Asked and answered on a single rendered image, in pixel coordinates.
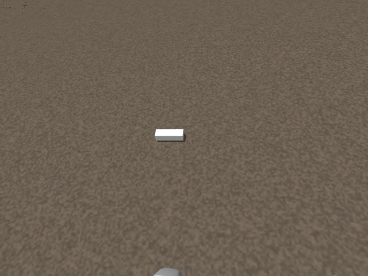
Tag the carton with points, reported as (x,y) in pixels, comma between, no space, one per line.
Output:
(169,134)

